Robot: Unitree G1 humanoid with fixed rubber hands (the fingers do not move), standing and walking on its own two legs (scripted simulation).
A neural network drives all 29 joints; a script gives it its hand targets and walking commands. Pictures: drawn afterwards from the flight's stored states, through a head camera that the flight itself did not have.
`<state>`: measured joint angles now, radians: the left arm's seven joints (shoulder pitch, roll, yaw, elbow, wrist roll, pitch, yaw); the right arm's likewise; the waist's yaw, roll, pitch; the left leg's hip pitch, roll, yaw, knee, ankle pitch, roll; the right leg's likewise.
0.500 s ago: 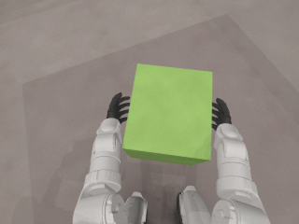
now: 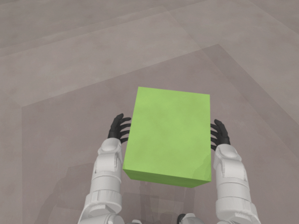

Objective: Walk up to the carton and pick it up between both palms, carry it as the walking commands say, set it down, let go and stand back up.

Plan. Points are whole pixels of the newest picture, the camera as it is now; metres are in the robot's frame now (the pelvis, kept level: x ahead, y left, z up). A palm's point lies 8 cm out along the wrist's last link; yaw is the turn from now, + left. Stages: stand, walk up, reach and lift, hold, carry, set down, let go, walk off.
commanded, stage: reach and lift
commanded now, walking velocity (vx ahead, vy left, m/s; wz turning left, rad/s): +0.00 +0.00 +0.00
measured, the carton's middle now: (166, 140) +0.37 -0.02 -0.09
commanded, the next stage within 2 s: hold in 1.88 s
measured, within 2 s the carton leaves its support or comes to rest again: neither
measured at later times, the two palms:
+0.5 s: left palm (110, 136) +0.32 +0.13 +0.05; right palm (233, 140) +0.31 -0.17 +0.05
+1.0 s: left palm (101, 136) +0.31 +0.14 +0.09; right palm (235, 140) +0.29 -0.16 +0.08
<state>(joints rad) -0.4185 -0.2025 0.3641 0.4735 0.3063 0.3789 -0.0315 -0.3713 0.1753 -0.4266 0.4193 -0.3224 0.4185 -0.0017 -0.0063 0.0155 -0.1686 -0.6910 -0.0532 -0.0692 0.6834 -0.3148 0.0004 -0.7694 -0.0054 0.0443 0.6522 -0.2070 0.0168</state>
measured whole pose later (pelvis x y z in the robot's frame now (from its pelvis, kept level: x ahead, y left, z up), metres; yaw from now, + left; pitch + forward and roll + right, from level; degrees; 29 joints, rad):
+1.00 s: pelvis +0.00 +0.00 +0.03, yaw +0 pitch -7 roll +0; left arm -0.40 -0.18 0.29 0.36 0.31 0.69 -0.03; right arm -0.34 0.17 -0.34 0.27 -0.33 0.75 -0.01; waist 0.00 0.02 0.03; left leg -0.05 -0.03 -0.09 0.40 -0.23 0.01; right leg -0.11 0.00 0.03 0.36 -0.13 0.01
